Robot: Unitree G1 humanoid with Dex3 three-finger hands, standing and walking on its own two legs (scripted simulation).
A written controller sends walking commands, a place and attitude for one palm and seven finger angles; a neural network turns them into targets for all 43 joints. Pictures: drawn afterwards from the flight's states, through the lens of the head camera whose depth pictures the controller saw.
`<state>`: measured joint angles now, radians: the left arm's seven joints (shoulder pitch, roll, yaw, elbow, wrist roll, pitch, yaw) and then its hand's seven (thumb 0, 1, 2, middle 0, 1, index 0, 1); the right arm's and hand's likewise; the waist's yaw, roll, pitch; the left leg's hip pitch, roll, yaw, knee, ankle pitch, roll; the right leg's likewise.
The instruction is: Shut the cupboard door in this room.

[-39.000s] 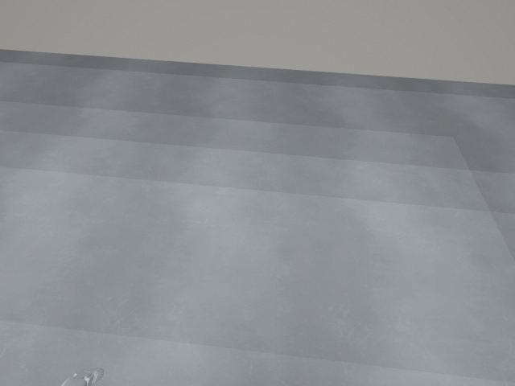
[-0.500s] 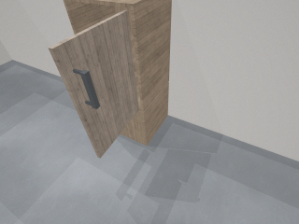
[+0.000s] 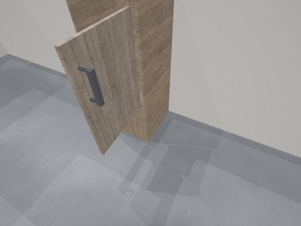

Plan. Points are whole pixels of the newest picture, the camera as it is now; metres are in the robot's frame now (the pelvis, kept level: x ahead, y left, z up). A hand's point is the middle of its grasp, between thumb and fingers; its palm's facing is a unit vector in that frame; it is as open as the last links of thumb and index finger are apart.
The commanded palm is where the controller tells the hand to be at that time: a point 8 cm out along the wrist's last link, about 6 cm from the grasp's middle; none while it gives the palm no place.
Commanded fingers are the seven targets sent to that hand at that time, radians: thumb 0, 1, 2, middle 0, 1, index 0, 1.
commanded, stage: look again from close up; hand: left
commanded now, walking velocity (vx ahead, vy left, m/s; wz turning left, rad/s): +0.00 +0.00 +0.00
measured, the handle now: (91, 87) +0.56 +0.24 +0.07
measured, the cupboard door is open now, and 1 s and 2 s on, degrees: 92 92 92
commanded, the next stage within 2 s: shuffle to correct the standing spot in 0.54 s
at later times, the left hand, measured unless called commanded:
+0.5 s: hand out of the picture +0.03 +0.14 -0.17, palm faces +0.02 -0.98 -0.19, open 7.3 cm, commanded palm none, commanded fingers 0.00 0.90 0.90 -0.20 -0.30 -0.20 -0.30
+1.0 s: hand out of the picture +0.07 +0.13 -0.18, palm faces +0.17 -0.97 -0.16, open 7.4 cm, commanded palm none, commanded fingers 0.00 0.90 0.90 -0.20 -0.30 -0.20 -0.30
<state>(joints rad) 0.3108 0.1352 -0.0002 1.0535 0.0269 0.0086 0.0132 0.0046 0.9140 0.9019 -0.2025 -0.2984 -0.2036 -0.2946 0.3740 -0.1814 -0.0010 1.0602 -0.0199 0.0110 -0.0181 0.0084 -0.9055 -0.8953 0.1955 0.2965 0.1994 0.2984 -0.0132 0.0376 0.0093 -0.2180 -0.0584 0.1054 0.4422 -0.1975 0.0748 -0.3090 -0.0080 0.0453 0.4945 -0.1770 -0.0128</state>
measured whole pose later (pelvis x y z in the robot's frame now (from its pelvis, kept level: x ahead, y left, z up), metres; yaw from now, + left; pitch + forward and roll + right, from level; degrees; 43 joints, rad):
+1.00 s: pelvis +0.11 -0.03 -0.01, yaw +9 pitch +1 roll -1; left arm 0.36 0.16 0.03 1.06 0.04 -0.05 0.01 0.00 0.91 0.90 -0.20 -0.30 -0.20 -0.29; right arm 0.37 -0.15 -0.01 1.09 -0.02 -0.01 0.00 0.01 -0.90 -0.90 0.20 0.30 0.20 0.30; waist -0.01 -0.01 0.01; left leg -0.32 0.02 0.06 0.76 -0.48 0.06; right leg -0.19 0.01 -0.12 0.55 -0.38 -0.06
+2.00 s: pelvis +0.44 -0.07 +0.00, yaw +36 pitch +1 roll -2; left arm 0.23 0.25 0.05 0.94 0.03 0.04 -0.02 0.00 0.91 0.90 -0.20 -0.30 -0.20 -0.29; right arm 0.20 -0.19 -0.03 0.93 -0.03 -0.01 0.00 0.00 -0.90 -0.89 0.20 0.30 0.20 0.30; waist 0.02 -0.02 0.08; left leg -0.29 0.06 0.03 0.50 -0.24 0.01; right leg -0.53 -0.11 -0.02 0.96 -0.32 0.10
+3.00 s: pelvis +0.57 -0.27 -0.01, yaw +59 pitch +1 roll +0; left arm 0.18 0.21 0.04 0.90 0.04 0.06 0.01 0.00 0.91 0.90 -0.20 -0.30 -0.20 -0.29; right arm 0.17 -0.27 -0.11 0.96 -0.02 0.08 -0.02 0.01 -0.90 -0.89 0.20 0.30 0.20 0.30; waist -0.03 0.05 0.11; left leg -0.55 0.02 -0.08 0.91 -0.46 -0.03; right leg -0.26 -0.03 -0.05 0.59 -0.34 0.00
